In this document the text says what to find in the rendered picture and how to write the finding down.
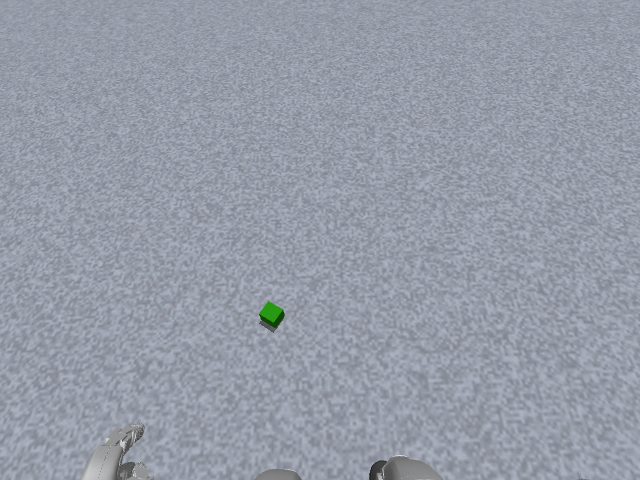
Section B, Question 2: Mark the right robot foot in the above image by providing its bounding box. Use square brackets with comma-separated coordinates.
[369, 460, 387, 480]

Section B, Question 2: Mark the left robot hand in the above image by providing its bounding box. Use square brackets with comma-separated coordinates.
[80, 424, 154, 480]

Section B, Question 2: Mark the small box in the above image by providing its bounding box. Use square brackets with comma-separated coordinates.
[259, 301, 285, 328]

